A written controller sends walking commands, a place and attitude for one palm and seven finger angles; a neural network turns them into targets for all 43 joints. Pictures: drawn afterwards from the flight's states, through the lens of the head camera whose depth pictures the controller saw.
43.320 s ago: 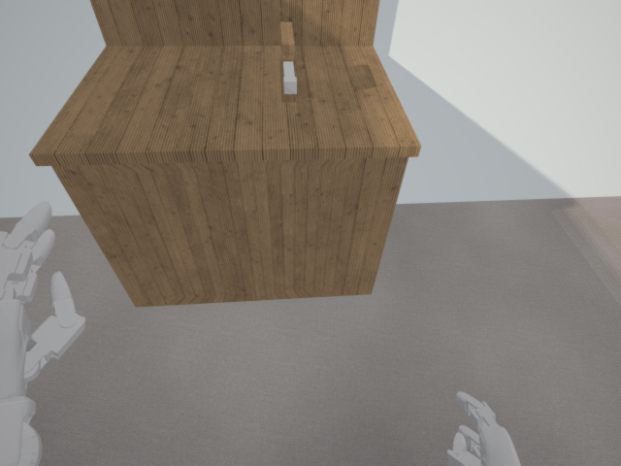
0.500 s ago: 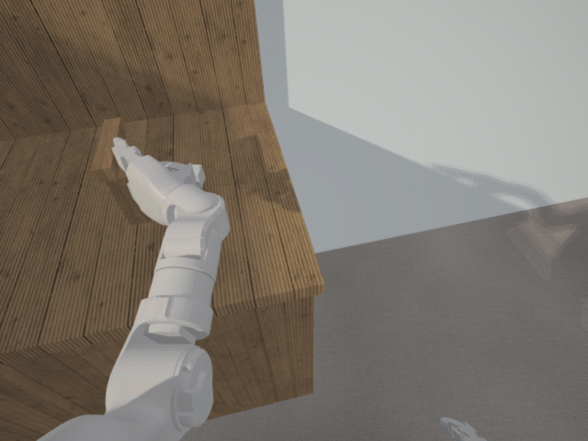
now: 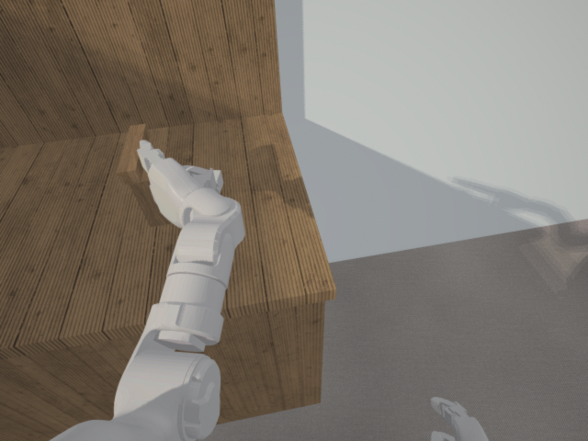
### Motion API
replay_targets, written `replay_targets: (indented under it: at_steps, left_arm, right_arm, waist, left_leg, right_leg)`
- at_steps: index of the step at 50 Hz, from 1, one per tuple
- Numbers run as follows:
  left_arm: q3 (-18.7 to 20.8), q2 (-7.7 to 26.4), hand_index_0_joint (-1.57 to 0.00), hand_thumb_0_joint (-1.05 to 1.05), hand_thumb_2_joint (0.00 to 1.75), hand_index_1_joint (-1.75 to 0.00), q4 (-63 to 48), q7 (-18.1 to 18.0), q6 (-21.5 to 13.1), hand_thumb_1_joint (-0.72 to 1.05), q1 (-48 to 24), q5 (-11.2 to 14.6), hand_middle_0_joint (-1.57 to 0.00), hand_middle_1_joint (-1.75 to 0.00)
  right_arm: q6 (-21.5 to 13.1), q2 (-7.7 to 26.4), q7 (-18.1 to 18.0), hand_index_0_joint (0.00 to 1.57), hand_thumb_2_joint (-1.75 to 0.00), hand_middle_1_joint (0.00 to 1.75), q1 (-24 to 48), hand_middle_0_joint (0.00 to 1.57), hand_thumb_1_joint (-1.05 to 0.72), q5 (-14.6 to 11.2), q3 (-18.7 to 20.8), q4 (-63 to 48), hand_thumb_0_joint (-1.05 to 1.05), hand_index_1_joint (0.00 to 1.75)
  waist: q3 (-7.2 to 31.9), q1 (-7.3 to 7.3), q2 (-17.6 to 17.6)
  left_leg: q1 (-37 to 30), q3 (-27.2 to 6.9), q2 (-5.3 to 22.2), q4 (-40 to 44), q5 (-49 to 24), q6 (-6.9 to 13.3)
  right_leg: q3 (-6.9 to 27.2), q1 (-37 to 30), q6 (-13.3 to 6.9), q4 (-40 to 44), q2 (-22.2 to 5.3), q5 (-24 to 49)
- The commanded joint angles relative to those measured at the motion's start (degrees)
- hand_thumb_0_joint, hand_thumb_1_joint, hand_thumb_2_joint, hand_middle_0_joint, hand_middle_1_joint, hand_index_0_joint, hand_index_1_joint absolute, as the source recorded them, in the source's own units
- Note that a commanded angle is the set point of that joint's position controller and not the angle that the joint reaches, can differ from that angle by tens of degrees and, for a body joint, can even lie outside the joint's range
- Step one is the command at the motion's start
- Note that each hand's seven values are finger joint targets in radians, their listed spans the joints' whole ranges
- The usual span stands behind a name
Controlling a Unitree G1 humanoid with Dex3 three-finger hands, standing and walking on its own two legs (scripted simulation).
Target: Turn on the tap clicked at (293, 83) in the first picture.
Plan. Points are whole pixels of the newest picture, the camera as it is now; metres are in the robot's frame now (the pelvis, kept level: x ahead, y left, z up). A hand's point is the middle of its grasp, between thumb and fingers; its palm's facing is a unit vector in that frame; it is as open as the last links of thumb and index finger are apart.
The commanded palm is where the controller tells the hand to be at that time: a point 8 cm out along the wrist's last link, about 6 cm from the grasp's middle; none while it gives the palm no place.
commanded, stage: draw the hand back beside the body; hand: left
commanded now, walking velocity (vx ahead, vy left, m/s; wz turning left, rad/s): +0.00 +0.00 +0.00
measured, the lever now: (213, 181) +0.50 +0.17 +0.09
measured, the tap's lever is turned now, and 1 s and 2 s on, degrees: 75 75 75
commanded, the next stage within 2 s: step back with the hand held close in 1.54 s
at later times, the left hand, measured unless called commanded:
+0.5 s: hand (159, 249) +0.30 +0.18 +0.16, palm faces +0.25 -0.94 -0.24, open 7.7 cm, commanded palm +0.29 +0.21 +0.17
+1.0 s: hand (93, 277) +0.25 +0.24 +0.16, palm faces +0.28 -0.92 -0.28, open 7.5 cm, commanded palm +0.21 +0.28 +0.18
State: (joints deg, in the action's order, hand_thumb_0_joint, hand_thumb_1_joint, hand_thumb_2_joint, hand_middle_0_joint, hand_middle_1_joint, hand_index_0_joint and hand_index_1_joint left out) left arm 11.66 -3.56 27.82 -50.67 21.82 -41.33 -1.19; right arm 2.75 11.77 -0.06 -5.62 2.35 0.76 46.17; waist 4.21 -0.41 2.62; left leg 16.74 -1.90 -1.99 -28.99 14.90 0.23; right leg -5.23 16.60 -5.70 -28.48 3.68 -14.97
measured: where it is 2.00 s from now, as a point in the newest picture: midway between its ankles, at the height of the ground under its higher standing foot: outside the picture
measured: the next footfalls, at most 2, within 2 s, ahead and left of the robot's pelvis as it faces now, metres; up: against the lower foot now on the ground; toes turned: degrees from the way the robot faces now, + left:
none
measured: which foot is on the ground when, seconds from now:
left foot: down 0.00-1.00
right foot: down 0.00-1.00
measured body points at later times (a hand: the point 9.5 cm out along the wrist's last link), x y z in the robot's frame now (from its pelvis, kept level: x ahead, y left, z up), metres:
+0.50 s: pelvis -0.01 +0.00 +0.01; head -0.03 -0.03 +0.46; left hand +0.28 +0.23 +0.17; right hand +0.13 -0.25 -0.10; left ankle +0.00 +0.12 -0.74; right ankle +0.00 -0.05 -0.74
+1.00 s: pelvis +0.00 +0.03 +0.01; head -0.01 +0.00 +0.46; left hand +0.23 +0.28 +0.18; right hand +0.17 -0.20 -0.09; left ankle +0.00 +0.12 -0.74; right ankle +0.00 -0.05 -0.74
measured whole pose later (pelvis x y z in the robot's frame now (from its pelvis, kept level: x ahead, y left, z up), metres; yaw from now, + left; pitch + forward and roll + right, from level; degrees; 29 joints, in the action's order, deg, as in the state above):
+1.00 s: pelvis +0.00 +0.03 +0.01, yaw -3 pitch -6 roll +0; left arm 9.9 17.4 -13.7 -6.2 -5.4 14.1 5.4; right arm 1.2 13.2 -1.5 -9.7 -0.4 -0.5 37.6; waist -3.4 -2.8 4.7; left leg 1.3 0.9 -2.2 -18.9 11.7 2.6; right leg -1.7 1.0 -3.5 -16.7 3.7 -9.8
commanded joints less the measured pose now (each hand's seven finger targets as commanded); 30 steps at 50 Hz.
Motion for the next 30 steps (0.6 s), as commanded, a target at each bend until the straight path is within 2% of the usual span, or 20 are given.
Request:
replay_targets:
  at_steps: [1, 3, 4, 5, 6, 7, 9, 10, 11, 13, 14, 15, 16, 20, 22, 24, 25, 28, 29, 30]
  left_arm:
    - [-1.28, 6.95, -0.15, 0.0, 0.9, -0.15, -11.99, -0.62, -3.8, 0.9, -29.03, -2.05, -0.15, -0.15]
    - [-0.88, 7.4, -0.15, 0.0, 0.9, -0.15, -11.74, -1.2, -4.05, 0.9, -29.49, -2.8, -0.15, -0.15]
    - [-9.82, 7.78, -0.15, 0.0, 0.9, -0.15, -16.25, 8.54, -4.64, 0.9, -26.09, -4.62, -0.15, -0.15]
    - [-4.46, 13.46, -0.15, 0.0, 0.9, -0.16, -18.75, 12.72, -5.48, 0.9, -23.49, -3.31, -0.15, -0.16]
    - [-3.87, 15.33, -0.15, 0.0, 0.9, -0.16, -22.06, 15.12, -6.37, 0.9, -23.18, -2.65, -0.15, -0.16]
    - [-3.77, 15.84, -0.15, 0.0, 0.9, -0.16, -23.2, 17.74, -6.62, 0.9, -18.38, -2.03, -0.15, -0.16]
    - [-3.39, 16.42, -0.16, 0.0, 0.9, -0.17, -24.25, 24.3, -8.11, 0.9, -9.33, 1.12, -0.16, -0.17]
    - [-3.59, 16.33, -0.16, 0.0, 0.9, -0.17, -24.08, 27.69, -8.9, 0.9, -2.98, 2.56, -0.16, -0.17]
    - [-0.36, 18.44, -0.16, 0.0, 0.9, -0.17, -24.39, 29.13, -8.86, 0.9, 0.67, 4.45, -0.16, -0.17]
    - [1.17, 18.84, -0.16, 0.0, 0.9, -0.18, -28.44, 30.04, -7.41, 0.9, 5.74, 6.96, -0.16, -0.18]
    - [4.18, 30.82, -0.16, 0.0, 0.9, -0.18, -25.87, 34.26, -11.05, 0.9, 14.8, 5.88, -0.16, -0.18]
    - [3.29, 29.54, -0.16, 0.0, 0.9, -0.19, -28.91, 36.66, -13.97, 0.9, 16.1, 6.55, -0.16, -0.19]
    - [2.99, 30.57, -0.16, 0.0, 0.9, -0.19, -32.39, 37.91, -16.25, 0.9, 16.12, 6.51, -0.16, -0.19]
    - [-2.14, 29.67, -0.17, 0.0, 0.9, -0.2, -47.34, 41.27, -24.09, 0.9, 14.56, 6.47, -0.17, -0.2]
    - [-4.39, 28.93, -0.17, 0.0, 0.9, -0.21, -50.26, 41.55, -26.99, 0.9, 13.31, 6.15, -0.17, -0.21]
    - [-6.59, 27.39, -0.17, 0.0, 0.9, -0.21, -48.42, 41.72, -28.36, 0.9, 12.78, 5.9, -0.17, -0.21]
    - [-7.26, 26.42, -0.17, 0.0, 0.9, -0.22, -45.1, 41.73, -28.82, 0.9, 13.91, 5.97, -0.17, -0.22]
    - [-7.29, 25.91, -0.18, 0.0, 0.9, -0.22, -40.02, 42.05, -29.88, 0.9, 17.68, 5.85, -0.18, -0.22]
    - [-6.52, 26.41, -0.18, 0.0, 0.9, -0.23, -39.73, 42.22, -30.19, 0.9, 19.6, 5.69, -0.18, -0.23]
    - [-6.51, 25.96, -0.18, 0.0, 0.9, -0.23, -39.13, 42.47, -30.36, 0.9, 22.32, 5.88, -0.18, -0.23]
  right_arm:
    - [-2.39, 5.7, -0.21, 0.2, -0.9, 0.3, 6.62, 0.2, -0.9, -0.18, 1.72, -6.94, 0.0, 0.3]
    - [-2.4, 5.58, -0.06, 0.2, -0.9, 0.3, 6.44, 0.2, -0.9, 0.16, 1.82, -6.77, 0.0, 0.3]
    - [-0.05, 7.76, -1.3, 0.2, -0.9, 0.3, 3.59, 0.2, -0.9, 0.21, 2.03, -7.32, 0.0, 0.3]
    - [0.58, 7.64, -2.2, 0.2, -0.9, 0.3, 2.81, 0.2, -0.9, -0.88, 2.47, -9.72, 0.0, 0.3]
    - [0.98, 7.46, -2.93, 0.2, -0.9, 0.3, 2.97, 0.2, -0.9, -1.11, 2.35, -10.6, 0.0, 0.3]
    - [1.5, 6.87, -3.58, 0.2, -0.9, 0.3, 3.15, 0.2, -0.9, -1.52, 2.06, -11.77, 0.0, 0.3]
    - [2.75, 6.54, -4.23, 0.2, -0.9, 0.3, 2.93, 0.2, -0.9, -2.44, 1.46, -12.91, 0.0, 0.3]
    - [3.1, 6.33, -4.45, 0.2, -0.9, 0.3, 3.13, 0.2, -0.9, -3.07, 0.83, -14.11, 0.0, 0.3]
    - [3.47, 6.35, -4.84, 0.2, -0.9, 0.3, 4.13, 0.2, -0.9, -3.72, 0.46, -14.89, 0.0, 0.3]
    - [3.59, 6.01, -5.19, 0.2, -0.9, 0.3, 6.83, 0.2, -0.9, -4.77, -0.26, -16.62, 0.0, 0.3]
    - [3.2, 6.74, -3.33, 0.2, -0.9, 0.3, 3.69, 0.2, -0.9, -3.66, 0.25, -15.68, 0.0, 0.3]
    - [2.84, 6.01, -2.56, 0.2, -0.9, 0.3, 5.12, 0.2, -0.9, -4.02, -0.13, -16.9, 0.0, 0.3]
    - [2.23, 6.11, -2.4, 0.2, -0.9, 0.3, 5.88, 0.2, -0.9, -4.14, -0.04, -17.47, 0.0, 0.3]
    - [-1.67, 6.44, -1.94, 0.2, -0.9, 0.3, 7.26, 0.2, -0.9, -3.99, 0.53, -18.91, 0.0, 0.3]
    - [-3.93, 6.79, -2.04, 0.2, -0.9, 0.3, 6.9, 0.2, -0.9, -3.7, 0.81, -18.44, 0.0, 0.3]
    - [-5.18, 7.02, -2.32, 0.2, -0.9, 0.3, 6.63, 0.2, -0.9, -3.72, 1.0, -17.2, 0.0, 0.3]
    - [-5.67, 7.13, -2.51, 0.2, -0.9, 0.3, 6.19, 0.2, -0.9, -3.66, 0.97, -16.57, 0.0, 0.3]
    - [-5.89, 7.49, -2.88, 0.2, -0.9, 0.3, 6.27, 0.2, -0.9, -3.6, 1.12, -15.41, 0.0, 0.3]
    - [-5.66, 7.51, -2.77, 0.2, -0.9, 0.3, 6.3, 0.2, -0.9, -3.66, 1.22, -15.27, 0.0, 0.3]
    - [-5.43, 7.34, -2.68, 0.2, -0.9, 0.3, 6.5, 0.2, -0.9, -3.65, 0.91, -15.56, 0.0, 0.3]
  waist:
    - [16.47, 0.29, -6.08]
    - [17.38, 0.26, -5.74]
    - [16.85, 3.26, -8.84]
    - [20.09, 1.66, -7.27]
    - [22.72, 1.1, -6.16]
    - [22.82, 0.12, -6.48]
    - [19.79, -0.49, -7.12]
    - [16.5, -1.12, -9.53]
    - [15.08, -2.25, -10.15]
    - [12.43, -3.69, -10.14]
    - [8.08, -1.59, -7.16]
    - [7.52, -2.72, -5.67]
    - [6.64, -2.48, -5.07]
    - [3.85, -0.85, 2.11]
    - [4.94, -0.03, 2.07]
    - [1.88, 0.87, 1.25]
    - [-0.4, 1.26, -2.21]
    - [-2.06, 0.89, -7.51]
    - [-2.05, 0.44, -5.38]
    - [-1.71, 0.25, -5.48]
  left_leg:
    - [-2.14, 1.17, 0.45, 1.04, -12.33, -0.37]
    - [-2.0, 1.32, 0.54, 0.36, -12.69, -0.42]
    - [-4.72, 1.45, 0.16, 1.55, -14.57, 1.05]
    - [-6.15, 1.91, 0.09, 1.63, -16.46, 1.74]
    - [-7.19, 2.2, -0.12, 1.84, -18.34, 2.06]
    - [-7.39, 2.01, -0.15, 2.27, -18.68, 2.14]
    - [-7.77, 1.72, 0.43, 3.79, -18.7, 2.02]
    - [-7.12, 1.87, 0.73, 4.63, -17.45, 2.19]
    - [-6.49, 2.11, 0.83, 5.35, -15.96, 2.26]
    - [-6.04, 2.31, 0.88, 6.57, -13.14, 2.22]
    - [-4.25, 1.91, 2.37, 7.77, -9.85, 1.9]
    - [-3.72, 2.16, 1.59, 8.45, -8.91, 2.16]
    - [-3.85, 2.14, 1.71, 8.28, -9.0, 2.35]
    - [-10.65, 2.19, 1.46, 9.07, -7.85, 2.55]
    - [-13.8, 1.84, 1.26, 9.16, -7.57, 2.76]
    - [-15.65, 1.81, 1.05, 9.51, -5.64, 2.86]
    - [-15.51, 1.74, 1.27, 9.86, -3.78, 3.01]
    - [-13.83, 1.49, 0.84, 10.76, -0.49, 3.31]
    - [-14.18, 1.37, 0.56, 11.49, -0.09, 3.05]
    - [-13.88, 1.31, 0.65, 11.97, 0.16, 3.01]
  right_leg:
    - [4.65, -9.02, 4.86, 4.67, -5.37, 14.78]
    - [4.69, -8.92, 4.83, 4.28, -5.34, 15.3]
    - [5.52, -11.21, 4.29, 2.66, -4.66, 20.53]
    - [6.53, -13.81, 4.62, 2.87, -5.06, 25.58]
    - [6.99, -16.81, 4.93, 2.34, -5.24, 29.99]
    - [7.26, -18.56, 5.19, 2.42, -5.17, 32.1]
    - [7.24, -20.29, 5.24, 3.41, -5.1, 33.7]
    - [7.5, -20.42, 5.61, 4.09, -4.98, 33.63]
    - [8.18, -21.44, 6.02, 5.14, -5.13, 33.46]
    - [9.35, -22.04, 6.6, 7.25, -5.58, 30.17]
    - [10.74, -21.62, 8.39, 7.74, -7.17, 28.09]
    - [10.91, -22.55, 8.07, 7.9, -6.88, 25.39]
    - [11.52, -22.11, 7.94, 8.48, -7.08, 24.78]
    - [10.96, -15.99, 5.98, 12.63, -5.64, 14.64]
    - [10.69, -14.27, 5.5, 13.88, -5.06, 11.34]
    - [10.31, -11.06, 5.05, 16.16, -4.42, 5.78]
    - [10.2, -9.43, 5.1, 17.14, -4.31, 2.24]
    - [10.48, -9.52, 5.15, 18.82, -4.78, -3.64]
    - [9.74, -9.72, 4.82, 18.91, -4.51, -4.11]
    - [9.35, -10.58, 4.81, 18.45, -4.61, -3.96]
